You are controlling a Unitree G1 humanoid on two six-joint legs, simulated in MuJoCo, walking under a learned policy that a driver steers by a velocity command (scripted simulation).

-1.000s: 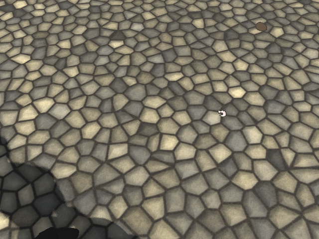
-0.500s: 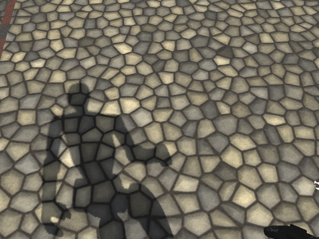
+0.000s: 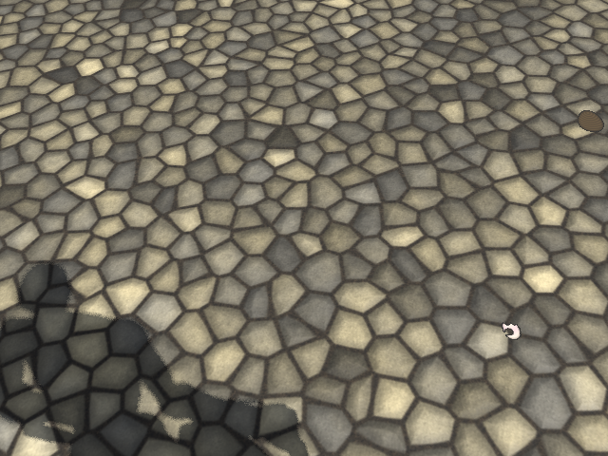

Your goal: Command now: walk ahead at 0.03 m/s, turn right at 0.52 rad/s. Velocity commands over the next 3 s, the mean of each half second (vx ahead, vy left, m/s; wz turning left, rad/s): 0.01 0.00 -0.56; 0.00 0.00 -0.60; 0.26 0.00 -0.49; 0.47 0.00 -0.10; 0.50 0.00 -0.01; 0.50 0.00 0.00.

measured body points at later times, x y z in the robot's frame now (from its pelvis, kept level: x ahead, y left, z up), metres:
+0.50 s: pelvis +0.00 +0.02 +0.01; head +0.04 +0.03 +0.45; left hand +0.19 +0.27 -0.12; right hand +0.05 -0.28 -0.09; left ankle +0.04 +0.12 -0.73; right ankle +0.01 -0.08 -0.72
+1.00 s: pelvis -0.03 +0.01 +0.01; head -0.02 -0.03 +0.45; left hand +0.25 +0.16 -0.08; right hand -0.10 -0.29 -0.12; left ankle +0.03 +0.12 -0.68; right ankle -0.08 -0.06 -0.73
